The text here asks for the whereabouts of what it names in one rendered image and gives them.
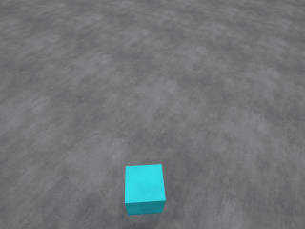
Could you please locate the carton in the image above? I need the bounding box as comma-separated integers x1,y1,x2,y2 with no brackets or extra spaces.
125,164,166,216

